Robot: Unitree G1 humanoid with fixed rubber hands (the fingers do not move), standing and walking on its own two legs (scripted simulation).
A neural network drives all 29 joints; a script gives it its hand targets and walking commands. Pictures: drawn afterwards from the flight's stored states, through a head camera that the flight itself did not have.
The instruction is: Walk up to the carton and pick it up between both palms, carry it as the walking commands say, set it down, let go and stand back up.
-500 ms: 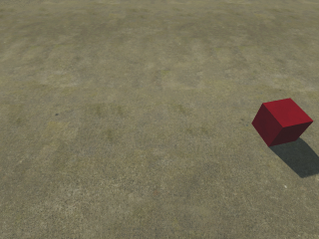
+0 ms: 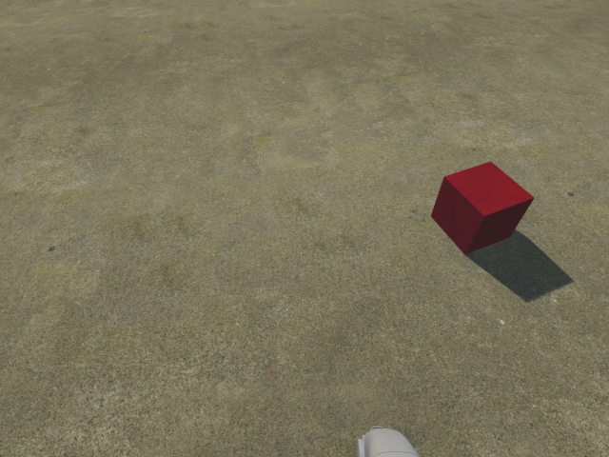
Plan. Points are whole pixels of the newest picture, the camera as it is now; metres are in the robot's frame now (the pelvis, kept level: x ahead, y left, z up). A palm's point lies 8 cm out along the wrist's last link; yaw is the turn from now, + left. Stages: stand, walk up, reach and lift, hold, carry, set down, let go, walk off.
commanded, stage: walk up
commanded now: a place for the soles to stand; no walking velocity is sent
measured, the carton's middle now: (477, 207) +1.11 -0.72 -0.65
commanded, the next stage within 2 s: none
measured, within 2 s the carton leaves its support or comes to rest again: neither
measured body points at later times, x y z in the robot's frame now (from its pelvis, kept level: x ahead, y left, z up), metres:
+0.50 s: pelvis +0.17 -0.11 -0.01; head +0.17 -0.10 +0.44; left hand +0.18 +0.15 -0.15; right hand +0.26 -0.36 -0.11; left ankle +0.30 -0.03 -0.72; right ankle +0.10 -0.21 -0.74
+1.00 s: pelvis +0.36 -0.23 -0.03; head +0.37 -0.26 +0.42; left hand +0.63 -0.12 -0.12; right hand +0.18 -0.43 -0.17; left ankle +0.33 -0.04 -0.69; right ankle +0.40 -0.36 -0.74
